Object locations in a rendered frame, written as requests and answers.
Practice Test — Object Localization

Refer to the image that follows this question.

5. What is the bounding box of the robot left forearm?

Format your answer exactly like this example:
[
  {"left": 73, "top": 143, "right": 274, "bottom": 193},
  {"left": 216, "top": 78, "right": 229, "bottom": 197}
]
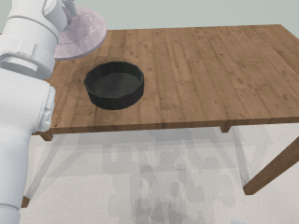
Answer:
[{"left": 0, "top": 0, "right": 67, "bottom": 80}]

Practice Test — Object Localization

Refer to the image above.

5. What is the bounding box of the left robot hand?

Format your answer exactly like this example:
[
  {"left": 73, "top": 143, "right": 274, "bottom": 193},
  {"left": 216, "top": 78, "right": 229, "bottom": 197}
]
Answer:
[{"left": 62, "top": 0, "right": 78, "bottom": 32}]

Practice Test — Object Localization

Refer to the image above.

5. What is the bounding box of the left robot upper arm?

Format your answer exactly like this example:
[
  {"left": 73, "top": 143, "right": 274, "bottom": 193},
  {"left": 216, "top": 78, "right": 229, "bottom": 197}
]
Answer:
[{"left": 0, "top": 67, "right": 56, "bottom": 224}]

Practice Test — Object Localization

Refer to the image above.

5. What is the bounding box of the pot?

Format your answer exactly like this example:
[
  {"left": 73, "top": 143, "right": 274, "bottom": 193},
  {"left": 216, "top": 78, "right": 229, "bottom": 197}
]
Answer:
[{"left": 83, "top": 61, "right": 144, "bottom": 110}]

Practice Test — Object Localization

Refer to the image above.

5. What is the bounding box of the knob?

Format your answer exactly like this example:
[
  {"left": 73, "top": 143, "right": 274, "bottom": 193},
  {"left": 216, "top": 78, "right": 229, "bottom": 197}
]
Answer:
[{"left": 62, "top": 7, "right": 72, "bottom": 25}]

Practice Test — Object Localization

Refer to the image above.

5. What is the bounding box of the table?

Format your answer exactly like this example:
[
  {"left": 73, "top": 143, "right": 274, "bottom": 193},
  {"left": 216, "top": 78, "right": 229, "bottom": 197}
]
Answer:
[{"left": 0, "top": 24, "right": 299, "bottom": 208}]

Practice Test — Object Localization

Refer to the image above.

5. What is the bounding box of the lid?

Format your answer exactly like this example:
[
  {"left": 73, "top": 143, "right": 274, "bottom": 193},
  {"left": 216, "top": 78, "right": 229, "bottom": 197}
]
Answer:
[{"left": 53, "top": 6, "right": 107, "bottom": 61}]

